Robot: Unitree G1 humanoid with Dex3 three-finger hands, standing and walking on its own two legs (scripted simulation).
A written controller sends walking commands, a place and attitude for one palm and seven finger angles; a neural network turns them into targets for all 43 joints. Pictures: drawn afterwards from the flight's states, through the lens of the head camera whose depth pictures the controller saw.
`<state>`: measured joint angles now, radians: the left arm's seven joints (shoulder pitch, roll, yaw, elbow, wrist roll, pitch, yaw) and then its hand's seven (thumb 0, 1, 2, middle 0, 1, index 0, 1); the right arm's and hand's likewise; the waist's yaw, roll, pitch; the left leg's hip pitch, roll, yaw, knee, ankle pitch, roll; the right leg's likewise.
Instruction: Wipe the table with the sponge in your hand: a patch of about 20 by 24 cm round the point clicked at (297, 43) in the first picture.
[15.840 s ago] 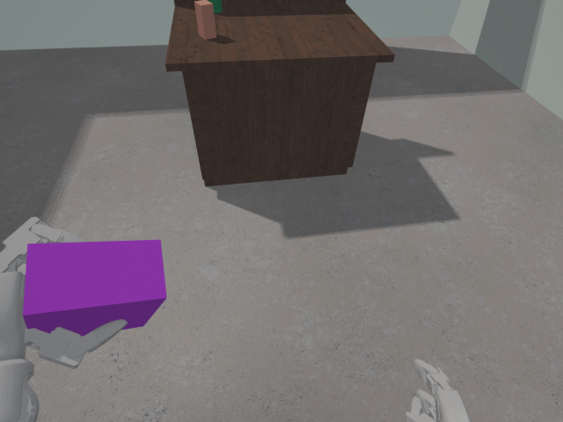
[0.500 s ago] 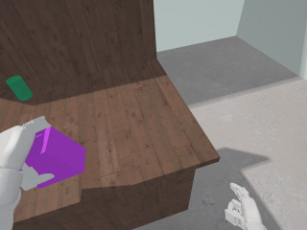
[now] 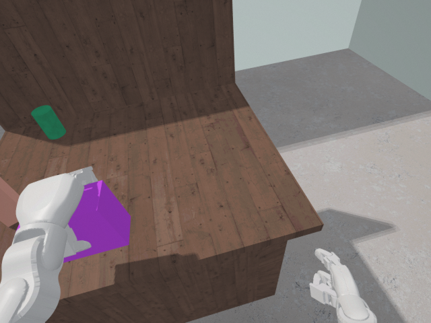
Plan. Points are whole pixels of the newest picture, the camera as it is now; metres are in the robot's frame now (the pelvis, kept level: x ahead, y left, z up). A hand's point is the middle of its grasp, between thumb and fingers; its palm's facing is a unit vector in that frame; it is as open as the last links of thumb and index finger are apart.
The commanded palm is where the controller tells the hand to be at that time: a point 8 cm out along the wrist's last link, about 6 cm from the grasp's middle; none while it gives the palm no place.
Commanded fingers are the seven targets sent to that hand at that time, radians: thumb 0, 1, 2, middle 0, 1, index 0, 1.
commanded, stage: turn the palm down, sponge in hand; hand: left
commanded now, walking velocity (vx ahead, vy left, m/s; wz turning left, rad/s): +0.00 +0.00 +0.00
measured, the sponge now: (86, 228) +0.23 +0.29 +0.07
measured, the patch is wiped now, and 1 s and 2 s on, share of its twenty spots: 0.00 0.00 0.00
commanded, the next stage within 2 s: move the sponge above the wiping area in 0.46 s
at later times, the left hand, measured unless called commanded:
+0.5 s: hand (89, 216) +0.23 +0.26 +0.11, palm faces +0.04 -0.08 -1.00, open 10.6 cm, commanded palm +0.20 +0.26 +0.18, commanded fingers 0.00 0.10 1.30 -1.20 -1.60 -1.20 -1.60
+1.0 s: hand (99, 215) +0.24 +0.25 +0.10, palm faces +0.04 -0.07 -1.00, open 10.6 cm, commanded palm +0.20 +0.25 +0.17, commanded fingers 0.00 0.10 1.30 -1.20 -1.60 -1.20 -1.60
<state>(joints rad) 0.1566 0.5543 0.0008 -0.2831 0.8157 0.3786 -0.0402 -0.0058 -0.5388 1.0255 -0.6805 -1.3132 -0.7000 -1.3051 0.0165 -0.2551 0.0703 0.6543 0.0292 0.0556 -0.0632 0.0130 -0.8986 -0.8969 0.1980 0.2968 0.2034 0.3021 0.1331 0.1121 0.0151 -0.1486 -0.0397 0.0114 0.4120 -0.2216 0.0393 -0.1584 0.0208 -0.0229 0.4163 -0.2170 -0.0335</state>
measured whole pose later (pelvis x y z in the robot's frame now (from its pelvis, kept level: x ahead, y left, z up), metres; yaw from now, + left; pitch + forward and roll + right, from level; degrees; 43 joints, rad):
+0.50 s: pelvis +0.00 -0.02 +0.00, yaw -1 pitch -3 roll +0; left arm 0.15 0.54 -0.03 -0.25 0.86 0.38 -0.04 0.00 -0.54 1.03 -0.68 -1.31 -0.70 -1.30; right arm 0.00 -0.27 0.05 0.67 0.03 0.04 -0.06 0.01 -0.90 -0.90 0.20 0.30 0.20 0.30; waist 0.13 0.11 0.02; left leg -0.13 -0.02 0.01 0.40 -0.22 0.02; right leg -0.14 0.04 -0.02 0.41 -0.22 -0.06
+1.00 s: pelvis +0.00 -0.02 +0.00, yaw -1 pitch -3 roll +1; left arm 0.10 0.50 -0.07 -0.16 0.88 0.37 0.00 0.00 -0.54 1.03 -0.68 -1.31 -0.70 -1.30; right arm 0.01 -0.26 0.05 0.69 0.04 0.04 -0.06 0.01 -0.90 -0.90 0.20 0.30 0.20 0.30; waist 0.13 0.12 0.01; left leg -0.12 -0.01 0.02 0.39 -0.21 0.01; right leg -0.15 0.05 -0.01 0.41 -0.21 -0.06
